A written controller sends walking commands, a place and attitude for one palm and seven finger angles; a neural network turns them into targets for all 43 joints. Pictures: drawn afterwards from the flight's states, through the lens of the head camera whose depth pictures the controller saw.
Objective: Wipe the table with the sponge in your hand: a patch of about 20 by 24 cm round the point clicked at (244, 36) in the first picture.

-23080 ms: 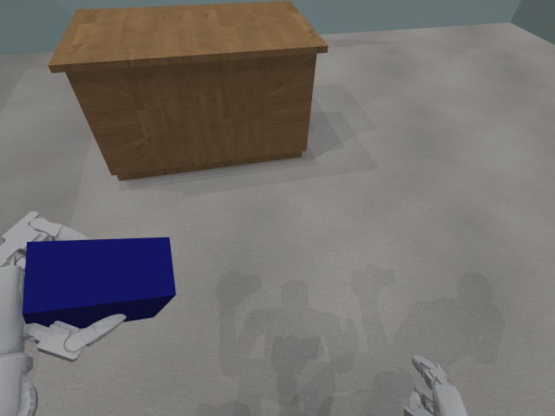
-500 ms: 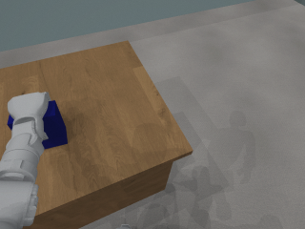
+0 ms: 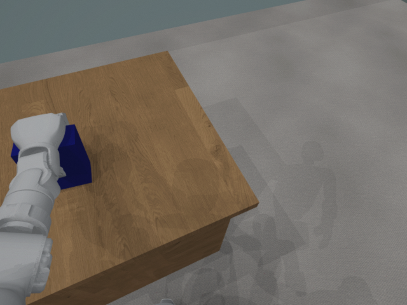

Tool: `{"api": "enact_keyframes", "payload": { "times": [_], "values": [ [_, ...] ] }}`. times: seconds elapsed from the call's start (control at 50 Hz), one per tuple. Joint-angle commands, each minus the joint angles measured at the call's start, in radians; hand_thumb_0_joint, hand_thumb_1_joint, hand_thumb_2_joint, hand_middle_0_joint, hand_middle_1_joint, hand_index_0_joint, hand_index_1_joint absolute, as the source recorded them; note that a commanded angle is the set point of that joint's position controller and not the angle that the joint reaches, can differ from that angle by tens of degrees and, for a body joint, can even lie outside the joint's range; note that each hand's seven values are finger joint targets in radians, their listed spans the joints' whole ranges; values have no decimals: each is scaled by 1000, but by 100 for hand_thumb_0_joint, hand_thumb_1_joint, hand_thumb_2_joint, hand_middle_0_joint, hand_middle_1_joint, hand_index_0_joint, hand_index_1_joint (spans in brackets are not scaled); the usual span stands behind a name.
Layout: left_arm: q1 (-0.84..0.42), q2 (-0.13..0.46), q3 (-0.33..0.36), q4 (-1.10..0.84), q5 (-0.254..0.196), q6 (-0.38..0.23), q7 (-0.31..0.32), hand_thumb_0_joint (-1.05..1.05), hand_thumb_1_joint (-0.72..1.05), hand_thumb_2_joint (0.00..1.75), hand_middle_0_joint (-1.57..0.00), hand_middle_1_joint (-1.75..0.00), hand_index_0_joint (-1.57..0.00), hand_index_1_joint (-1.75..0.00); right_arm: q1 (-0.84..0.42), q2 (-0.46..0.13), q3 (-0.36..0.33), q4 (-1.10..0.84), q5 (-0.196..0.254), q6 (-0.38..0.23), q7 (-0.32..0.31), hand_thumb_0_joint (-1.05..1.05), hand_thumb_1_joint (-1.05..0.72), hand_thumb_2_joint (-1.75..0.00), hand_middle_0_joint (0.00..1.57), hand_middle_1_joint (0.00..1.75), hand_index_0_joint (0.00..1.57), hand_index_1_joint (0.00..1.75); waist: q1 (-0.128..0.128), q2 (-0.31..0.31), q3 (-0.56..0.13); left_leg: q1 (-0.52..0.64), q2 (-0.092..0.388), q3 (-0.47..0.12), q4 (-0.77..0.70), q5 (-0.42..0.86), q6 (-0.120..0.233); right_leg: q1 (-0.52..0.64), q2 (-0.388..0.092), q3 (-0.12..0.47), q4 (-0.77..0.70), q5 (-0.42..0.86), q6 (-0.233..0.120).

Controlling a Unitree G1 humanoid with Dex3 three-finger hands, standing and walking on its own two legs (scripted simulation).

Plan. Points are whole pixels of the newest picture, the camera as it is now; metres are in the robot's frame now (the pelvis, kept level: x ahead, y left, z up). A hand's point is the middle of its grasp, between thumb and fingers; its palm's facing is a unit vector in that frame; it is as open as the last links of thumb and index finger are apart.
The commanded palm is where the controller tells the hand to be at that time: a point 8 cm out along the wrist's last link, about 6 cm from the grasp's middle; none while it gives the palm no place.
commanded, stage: slide across to the middle lane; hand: left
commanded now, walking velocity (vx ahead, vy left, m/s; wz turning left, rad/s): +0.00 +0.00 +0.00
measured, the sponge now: (60, 166) +0.41 +0.33 -0.02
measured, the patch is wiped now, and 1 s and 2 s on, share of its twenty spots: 0.50 0.55 0.70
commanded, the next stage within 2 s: wipe back along the middle lane in 0.36 s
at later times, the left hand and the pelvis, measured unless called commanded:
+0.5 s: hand (76, 145) +0.43 +0.28 +0.03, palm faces -0.12 +0.01 -0.99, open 10.5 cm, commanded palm +0.41 +0.26 +0.07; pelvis +0.01 -0.01 +0.01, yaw +1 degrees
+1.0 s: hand (86, 160) +0.39 +0.25 +0.02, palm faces -0.08 -0.01 -1.00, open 10.5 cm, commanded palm +0.36 +0.24 +0.05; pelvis +0.01 -0.02 +0.01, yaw +1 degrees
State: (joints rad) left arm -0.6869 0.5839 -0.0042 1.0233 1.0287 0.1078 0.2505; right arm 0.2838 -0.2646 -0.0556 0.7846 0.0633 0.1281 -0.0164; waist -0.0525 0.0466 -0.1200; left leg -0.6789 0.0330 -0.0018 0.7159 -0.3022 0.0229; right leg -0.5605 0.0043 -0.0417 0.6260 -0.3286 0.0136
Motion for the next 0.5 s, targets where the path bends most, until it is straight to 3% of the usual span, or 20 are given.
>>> {"api": "enact_keyframes", "payload": {
  "times": [0.0, 0.08, 0.1, 0.16, 0.22, 0.24, 0.28, 0.32, 0.38, 0.42, 0.48],
  "values": [
    [-312, 150, 17, -134, 5, 15, 25, 0, 10, 130, -120, -160, -120, -160, 8, -166, -46, -78, 1, -30, 1, 0, -90, -90, 20, 30, 20, 30, -6, 68, -308, 400, -5, -43, -93, 303, 17, 14, 44, -15, -82, 225, -73],
    [-298, 126, -5, -122, 8, 36, 28, 0, 10, 130, -120, -160, -120, -160, -3, -165, -43, -84, -1, -21, 6, 0, -90, -90, 20, 30, 20, 30, -12, 8, -295, 385, -9, -33, -94, 314, 20, 54, 40, -17, -90, 263, -66],
    [-317, 134, 13, -135, 3, 33, 30, 0, 10, 130, -120, -160, -120, -160, -10, -164, -42, -82, -2, -22, 4, 0, -90, -90, 20, 30, 20, 30, -7, 28, -296, 389, -8, -35, -99, 324, 18, 57, 40, -13, -89, 270, -70],
    [-330, 103, -23, -120, 18, 51, 35, 0, 10, 130, -120, -160, -120, -160, -12, -161, -41, -88, -3, -19, 8, 0, -90, -90, 20, 30, 20, 30, -18, 8, -287, 389, -11, -32, -100, 323, 19, 58, 38, -18, -90, 274, -66],
    [-331, 93, -17, -120, 6, 54, 40, 0, 10, 130, -120, -160, -120, -160, -14, -161, -42, -90, -6, -20, 7, 0, -90, -90, 20, 30, 20, 30, -12, -1, -297, 394, -12, -31, -100, 324, 20, 74, 38, -18, -93, 282, -66],
    [-355, 84, -33, -123, 9, 57, 40, 0, 10, 130, -120, -160, -120, -160, -17, -159, -41, -89, -4, -20, 6, 0, -90, -90, 20, 30, 20, 30, -26, -9, -293, 394, -12, -27, -97, 321, 21, 70, 36, -15, -96, 291, -63],
    [-358, 95, -24, -106, 14, 65, 43, 0, 10, 130, -120, -160, -120, -160, -19, -160, -40, -88, -4, -16, 5, 0, -90, -90, 20, 30, 20, 30, -25, -30, -295, 376, -16, -21, -98, 313, 22, 90, 33, -11, -98, 303, -61],
    [-359, 79, -30, -117, 9, 62, 41, 0, 10, 130, -120, -160, -120, -160, -13, -159, -43, -83, -8, -18, 6, 0, -90, -90, 20, 30, 20, 30, -19, 9, -317, 402, -16, -20, -88, 357, 21, 92, 33, -11, -90, 343, -65],
    [-364, 19, -76, -126, 10, 72, 40, 0, 10, 130, -120, -160, -120, -160, -21, -150, -43, -85, -7, -12, 10, 0, -90, -90, 20, 30, 20, 30, -30, 5, -320, 402, -18, -10, -82, 363, 21, 96, 32, -6, -94, 369, -61],
    [-393, 12, -79, -134, 0, 71, 40, 0, 10, 130, -120, -160, -120, -160, -21, -152, -46, -77, -9, -13, 7, 0, -90, -90, 20, 30, 20, 30, -38, 4, -315, 409, -16, -15, -78, 367, 21, 92, 32, -8, -91, 376, -61],
    [-312, 32, -48, -101, 8, 88, 44, 0, 10, 130, -120, -160, -120, -160, -28, -151, -44, -78, -7, -4, 11, 0, -90, -90, 20, 30, 20, 30, -12, -16, -326, 386, -21, -8, -83, 371, 20, 129, 30, -6, -89, 396, -62]
  ]
}}
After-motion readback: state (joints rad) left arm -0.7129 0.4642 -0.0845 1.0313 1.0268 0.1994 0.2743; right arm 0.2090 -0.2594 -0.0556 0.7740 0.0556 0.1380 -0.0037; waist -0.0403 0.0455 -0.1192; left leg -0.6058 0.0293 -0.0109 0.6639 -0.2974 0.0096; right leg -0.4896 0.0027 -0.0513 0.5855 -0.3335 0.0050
